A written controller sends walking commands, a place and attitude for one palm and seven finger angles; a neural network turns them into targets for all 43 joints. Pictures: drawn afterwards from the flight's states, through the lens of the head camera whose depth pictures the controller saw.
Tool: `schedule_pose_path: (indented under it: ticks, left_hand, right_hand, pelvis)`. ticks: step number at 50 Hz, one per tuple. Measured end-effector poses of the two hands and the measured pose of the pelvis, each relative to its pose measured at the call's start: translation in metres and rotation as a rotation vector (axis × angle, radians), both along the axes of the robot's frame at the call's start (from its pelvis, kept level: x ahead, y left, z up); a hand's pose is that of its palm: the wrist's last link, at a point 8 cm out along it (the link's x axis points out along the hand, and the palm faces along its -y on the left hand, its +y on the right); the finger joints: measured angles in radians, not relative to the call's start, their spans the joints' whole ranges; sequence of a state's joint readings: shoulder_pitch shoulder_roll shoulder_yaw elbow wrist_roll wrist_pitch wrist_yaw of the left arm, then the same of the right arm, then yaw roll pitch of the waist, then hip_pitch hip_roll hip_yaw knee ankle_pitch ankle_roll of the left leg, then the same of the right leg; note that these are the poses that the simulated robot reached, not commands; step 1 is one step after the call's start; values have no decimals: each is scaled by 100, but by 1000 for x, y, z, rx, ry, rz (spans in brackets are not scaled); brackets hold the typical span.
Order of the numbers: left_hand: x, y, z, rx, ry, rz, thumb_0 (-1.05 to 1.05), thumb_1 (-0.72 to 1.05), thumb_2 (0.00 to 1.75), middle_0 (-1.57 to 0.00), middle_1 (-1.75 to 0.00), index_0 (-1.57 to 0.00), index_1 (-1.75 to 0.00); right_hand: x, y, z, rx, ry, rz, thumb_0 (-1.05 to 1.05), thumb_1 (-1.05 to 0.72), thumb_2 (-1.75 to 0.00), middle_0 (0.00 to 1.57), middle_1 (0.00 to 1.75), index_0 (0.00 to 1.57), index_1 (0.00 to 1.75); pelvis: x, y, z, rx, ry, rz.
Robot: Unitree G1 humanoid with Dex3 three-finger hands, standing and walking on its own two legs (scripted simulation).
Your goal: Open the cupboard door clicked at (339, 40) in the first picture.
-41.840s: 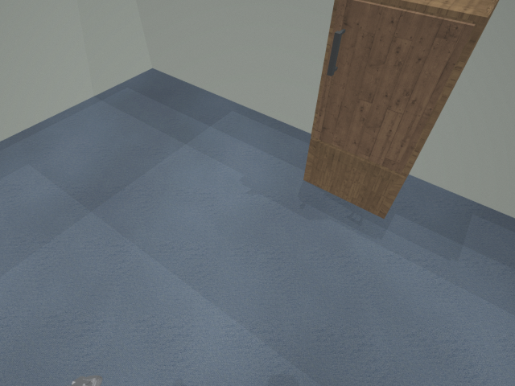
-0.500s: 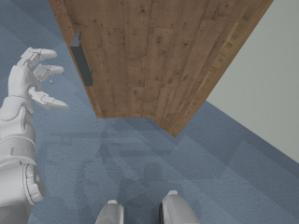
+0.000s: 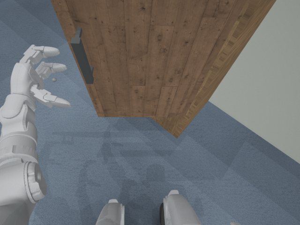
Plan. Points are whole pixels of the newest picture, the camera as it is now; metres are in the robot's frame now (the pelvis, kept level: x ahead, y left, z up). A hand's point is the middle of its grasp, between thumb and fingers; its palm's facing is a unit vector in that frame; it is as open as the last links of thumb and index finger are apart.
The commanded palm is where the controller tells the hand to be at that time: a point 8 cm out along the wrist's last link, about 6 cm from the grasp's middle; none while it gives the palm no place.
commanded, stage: slide the fingers in behind the handle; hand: left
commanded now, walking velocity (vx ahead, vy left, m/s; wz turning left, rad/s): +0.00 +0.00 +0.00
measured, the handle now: (84, 58) +0.55 +0.17 +0.06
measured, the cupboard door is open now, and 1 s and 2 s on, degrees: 42 42 41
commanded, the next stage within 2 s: move the hooked fingers beside the handle in 1.58 s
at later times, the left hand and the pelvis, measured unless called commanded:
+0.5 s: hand (70, 79) +0.47 +0.19 +0.07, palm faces -0.04 -1.00 -0.01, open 14.0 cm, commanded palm +0.45 +0.24 +0.07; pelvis +0.00 +0.00 +0.00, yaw +0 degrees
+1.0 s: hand (76, 80) +0.47 +0.18 +0.07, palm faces +0.01 -1.00 -0.02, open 14.3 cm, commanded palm +0.45 +0.20 +0.07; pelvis +0.00 +0.00 +0.00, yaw +1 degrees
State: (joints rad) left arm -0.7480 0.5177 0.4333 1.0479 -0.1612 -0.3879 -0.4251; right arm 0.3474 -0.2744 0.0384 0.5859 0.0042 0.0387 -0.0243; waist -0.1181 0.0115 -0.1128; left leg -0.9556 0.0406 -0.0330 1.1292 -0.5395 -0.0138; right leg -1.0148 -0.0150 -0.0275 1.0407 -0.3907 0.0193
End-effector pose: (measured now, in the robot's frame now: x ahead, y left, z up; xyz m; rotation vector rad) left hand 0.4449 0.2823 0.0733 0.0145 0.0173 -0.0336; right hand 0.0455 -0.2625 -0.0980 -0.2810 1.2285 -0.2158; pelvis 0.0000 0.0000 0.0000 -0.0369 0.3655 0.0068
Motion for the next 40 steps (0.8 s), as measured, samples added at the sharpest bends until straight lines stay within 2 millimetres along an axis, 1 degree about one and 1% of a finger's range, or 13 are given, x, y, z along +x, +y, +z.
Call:
schedule_pose_path:
  ticks: [6, 12, 19, 31, 40]
  left_hand:
    - [0, -5, 0, -3, -4, -1, -1, -50, 30, -30, -120, -30, -120]
    - [-1, -15, 0, -6, -9, -10, -1, -50, 30, -30, -120, -30, -120]
    - [2, -26, -4, 1, 4, -8, -1, -51, 30, -30, -120, -30, -120]
    - [6, -44, -4, 5, -4, -7, -1, -50, 30, -30, -120, -30, -120]
    - [2, -48, -4, 5, -7, 26, -1, -50, 30, -30, -120, -28, -120]
  right_hand:
    - [-8, -2, 1, -3, 2, -17, 1, -91, -89, 20, 30, 20, 30]
    - [-12, -2, 3, -3, 0, -23, 1, -91, -89, 20, 30, 20, 30]
    - [-10, -1, 1, 3, -12, -17, 1, -91, -89, 20, 30, 20, 30]
    - [-6, 4, -3, 31, -21, -18, 1, -91, -89, 20, 30, 20, 30]
    - [-4, 3, -4, 40, -16, -11, 1, -91, -89, 20, 30, 20, 30]
  pelvis:
    - [-2, -1, 0, 2, -2, -4]
    - [-3, -1, 1, 4, -6, -5]
    - [-4, 0, 0, 6, -7, -3]
    - [-2, -1, 0, 11, -4, -6]
    - [1, -2, 2, 14, -7, -2]
